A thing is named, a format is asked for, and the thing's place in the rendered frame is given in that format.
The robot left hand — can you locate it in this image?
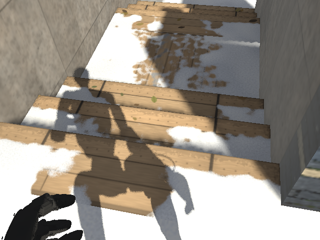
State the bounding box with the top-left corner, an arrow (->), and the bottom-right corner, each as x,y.
1,193 -> 83,240

